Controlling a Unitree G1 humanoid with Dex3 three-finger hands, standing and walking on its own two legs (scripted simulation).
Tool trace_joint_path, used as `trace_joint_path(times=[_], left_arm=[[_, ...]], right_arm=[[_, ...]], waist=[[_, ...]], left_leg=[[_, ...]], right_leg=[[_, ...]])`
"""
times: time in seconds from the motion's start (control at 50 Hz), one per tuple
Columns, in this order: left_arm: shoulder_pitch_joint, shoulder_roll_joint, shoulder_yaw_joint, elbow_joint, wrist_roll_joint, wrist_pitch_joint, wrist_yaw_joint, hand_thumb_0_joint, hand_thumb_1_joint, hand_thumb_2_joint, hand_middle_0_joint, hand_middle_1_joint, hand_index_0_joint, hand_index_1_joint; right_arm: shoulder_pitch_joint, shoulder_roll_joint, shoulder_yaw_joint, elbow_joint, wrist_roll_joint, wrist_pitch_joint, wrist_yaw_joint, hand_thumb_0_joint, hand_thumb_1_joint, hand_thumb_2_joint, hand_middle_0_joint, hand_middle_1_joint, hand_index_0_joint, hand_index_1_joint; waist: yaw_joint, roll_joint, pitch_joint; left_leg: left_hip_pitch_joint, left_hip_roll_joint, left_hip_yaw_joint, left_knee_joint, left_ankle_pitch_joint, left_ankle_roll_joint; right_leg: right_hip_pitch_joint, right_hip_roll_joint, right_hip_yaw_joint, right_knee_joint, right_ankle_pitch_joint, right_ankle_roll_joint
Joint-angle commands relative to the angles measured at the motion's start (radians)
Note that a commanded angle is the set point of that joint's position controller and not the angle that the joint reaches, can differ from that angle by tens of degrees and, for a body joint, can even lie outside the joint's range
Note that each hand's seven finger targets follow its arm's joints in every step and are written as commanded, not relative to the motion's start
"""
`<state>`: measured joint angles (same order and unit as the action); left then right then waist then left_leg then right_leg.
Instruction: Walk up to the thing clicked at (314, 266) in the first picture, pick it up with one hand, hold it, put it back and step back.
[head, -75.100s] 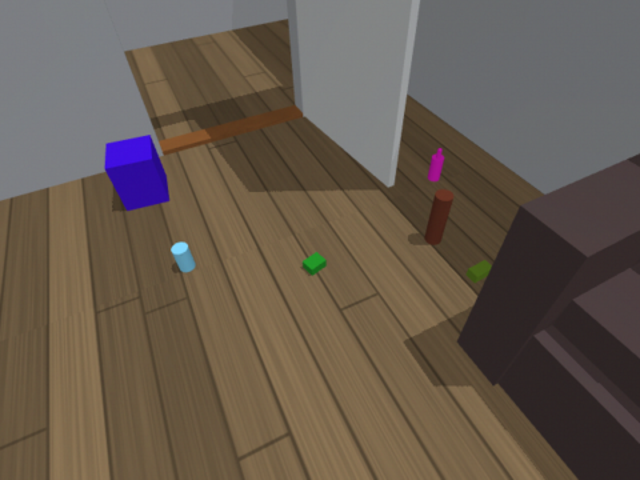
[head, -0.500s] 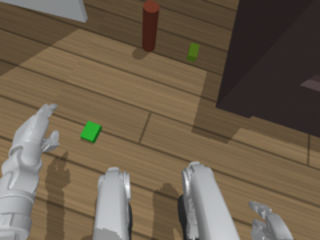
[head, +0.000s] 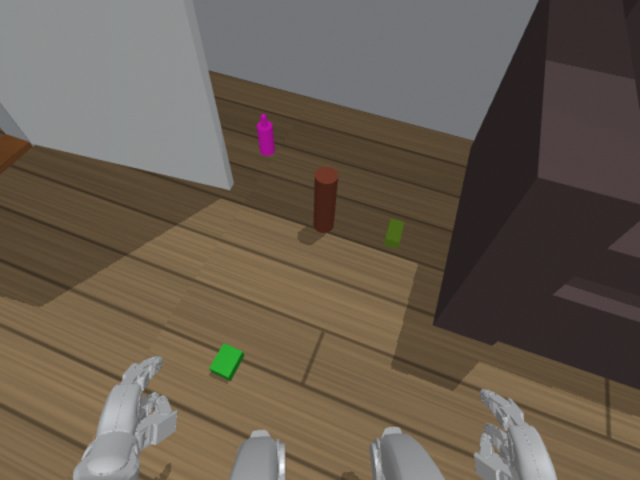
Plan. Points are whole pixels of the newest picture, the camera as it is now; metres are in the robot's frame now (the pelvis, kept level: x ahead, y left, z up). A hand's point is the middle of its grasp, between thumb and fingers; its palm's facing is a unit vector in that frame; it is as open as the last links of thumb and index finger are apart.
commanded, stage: home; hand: left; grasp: from above
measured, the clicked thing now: (227, 361) +0.48 +0.24 -0.63
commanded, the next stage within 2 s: none
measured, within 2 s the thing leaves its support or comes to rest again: neither
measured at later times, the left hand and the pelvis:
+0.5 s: hand (149, 465) +0.18 +0.18 +0.03, palm faces +0.08 -0.98 -0.21, open 7.4 cm; pelvis +0.03 +0.00 +0.07, yaw +2 degrees
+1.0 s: hand (159, 455) +0.19 +0.17 +0.02, palm faces +0.07 -0.98 -0.21, open 7.5 cm; pelvis +0.03 -0.01 +0.07, yaw +1 degrees
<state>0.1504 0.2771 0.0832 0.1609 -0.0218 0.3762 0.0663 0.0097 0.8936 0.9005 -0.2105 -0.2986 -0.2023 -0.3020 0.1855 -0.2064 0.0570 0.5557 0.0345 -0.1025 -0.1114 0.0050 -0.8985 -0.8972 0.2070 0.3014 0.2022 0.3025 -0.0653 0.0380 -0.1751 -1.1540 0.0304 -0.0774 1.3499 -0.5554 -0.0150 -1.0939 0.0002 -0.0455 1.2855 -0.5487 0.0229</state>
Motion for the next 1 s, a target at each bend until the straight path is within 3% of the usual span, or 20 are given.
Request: trace_joint_path(times=[0.0, 0.06, 0.1, 0.14, 0.18, 0.28, 0.4, 0.42, 0.58, 0.98], left_arm=[[0.037, 0.101, 0.056, -0.244, -0.034, -0.014, 0.014, 0.0, 0.9, 0.9, -0.2, -0.299, -0.2, -0.299], [0.134, 0.088, 0.056, -0.309, -0.043, 0.002, 0.015, 0.0, 0.899, 0.899, -0.2, -0.299, -0.2, -0.299], [0.17, 0.067, 0.031, -0.354, -0.043, 0.009, 0.01, 0.0, 0.9, 0.9, -0.2, -0.299, -0.2, -0.299], [0.242, 0.06, 0.033, -0.389, -0.042, 0.019, 0.01, 0.0, 0.9, 0.9, -0.2, -0.299, -0.2, -0.299], [0.283, 0.042, 0.01, -0.423, -0.035, 0.026, 0.004, 0.0, 0.9, 0.9, -0.2, -0.299, -0.2, -0.299], [0.34, 0.036, 0.008, -0.467, -0.037, 0.037, -0.017, 0.0, 0.9, 0.9, -0.2, -0.299, -0.2, -0.299], [0.296, 0.039, -0.001, -0.466, -0.027, 0.034, -0.039, 0.0, 0.899, 0.899, -0.2, -0.298, -0.2, -0.299], [0.298, 0.044, 0.005, -0.47, -0.026, 0.032, -0.04, 0.0, 0.899, 0.899, -0.2, -0.298, -0.2, -0.298], [0.303, 0.049, 0.009, -0.481, -0.023, 0.025, -0.043, 0.0, 0.894, 0.897, -0.199, -0.298, -0.199, -0.298], [0.331, 0.046, 0.012, -0.447, -0.029, 0.024, -0.041, 0.0, 0.896, 0.897, -0.2, -0.298, -0.199, -0.298]], right_arm=[[0.033, -0.134, -0.052, -0.139, 0.001, -0.081, -0.053, 0.0, -0.899, -0.9, 0.2, 0.3, 0.2, 0.3], [0.053, -0.122, -0.053, -0.158, -0.002, -0.098, -0.069, 0.0, -0.899, -0.9, 0.2, 0.3, 0.2, 0.3], [0.06, -0.119, -0.054, -0.166, -0.006, -0.109, -0.075, 0.0, -0.9, -0.9, 0.2, 0.3, 0.2, 0.3], [0.059, -0.116, -0.054, -0.182, -0.008, -0.119, -0.082, 0.0, -0.9, -0.9, 0.2, 0.3, 0.2, 0.3], [0.058, -0.114, -0.056, -0.187, -0.011, -0.128, -0.086, 0.0, -0.9, -0.9, 0.2, 0.3, 0.2, 0.3], [0.054, -0.121, -0.064, -0.199, -0.018, -0.151, -0.091, 0.0, -0.9, -0.9, 0.2, 0.3, 0.2, 0.3], [0.04, -0.131, -0.069, -0.197, -0.024, -0.179, -0.091, 0.0, -0.899, -0.9, 0.2, 0.3, 0.2, 0.3], [0.038, -0.133, -0.07, -0.196, -0.023, -0.183, -0.09, 0.0, -0.899, -0.9, 0.2, 0.3, 0.2, 0.3], [0.032, -0.133, -0.07, -0.184, -0.03, -0.202, -0.087, 0.0, -0.899, -0.9, 0.2, 0.3, 0.2, 0.3], [0.038, -0.136, -0.074, -0.173, -0.029, -0.204, -0.09, 0.0, -0.899, -0.9, 0.2, 0.3, 0.2, 0.3]], waist=[[-0.009, 0.048, -0.256], [0.002, 0.038, -0.233], [0.001, 0.046, -0.191], [0.016, 0.029, -0.155], [0.011, 0.039, -0.127], [0.012, 0.003, -0.058], [0.001, -0.014, -0.006], [0.012, -0.01, -0.008], [0.015, 0.012, -0.062], [0.026, -0.019, -0.055]], left_leg=[[0.385, -0.016, -0.007, -0.314, 0.231, 0.026], [0.442, -0.025, 0.013, -0.362, 0.28, 0.029], [0.471, -0.027, 0.024, -0.401, 0.283, 0.027], [0.491, -0.028, 0.018, -0.438, 0.269, 0.029], [0.512, -0.026, 0.016, -0.466, 0.267, 0.026], [0.535, -0.025, 0.021, -0.507, 0.245, 0.031], [0.539, -0.027, 0.017, -0.527, 0.195, 0.032], [0.542, -0.029, 0.022, -0.53, 0.187, 0.032], [0.577, -0.033, 0.027, -0.511, 0.259, 0.029], [0.565, -0.031, 0.037, -0.497, 0.285, 0.031]], right_leg=[[0.297, 0.023, 0.006, -0.293, 0.239, -0.036], [0.39, 0.026, 0.004, -0.367, 0.281, -0.032], [0.415, 0.027, 0.001, -0.406, 0.285, -0.03], [0.441, 0.028, -0.008, -0.437, 0.268, -0.029], [0.446, 0.03, -0.012, -0.456, 0.262, -0.031], [0.465, 0.035, -0.026, -0.5, 0.231, -0.026], [0.447, 0.03, -0.026, -0.517, 0.183, -0.021], [0.451, 0.029, -0.025, -0.518, 0.176, -0.022], [0.487, 0.025, -0.021, -0.506, 0.244, -0.021], [0.494, 0.025, -0.014, -0.507, 0.274, -0.016]])
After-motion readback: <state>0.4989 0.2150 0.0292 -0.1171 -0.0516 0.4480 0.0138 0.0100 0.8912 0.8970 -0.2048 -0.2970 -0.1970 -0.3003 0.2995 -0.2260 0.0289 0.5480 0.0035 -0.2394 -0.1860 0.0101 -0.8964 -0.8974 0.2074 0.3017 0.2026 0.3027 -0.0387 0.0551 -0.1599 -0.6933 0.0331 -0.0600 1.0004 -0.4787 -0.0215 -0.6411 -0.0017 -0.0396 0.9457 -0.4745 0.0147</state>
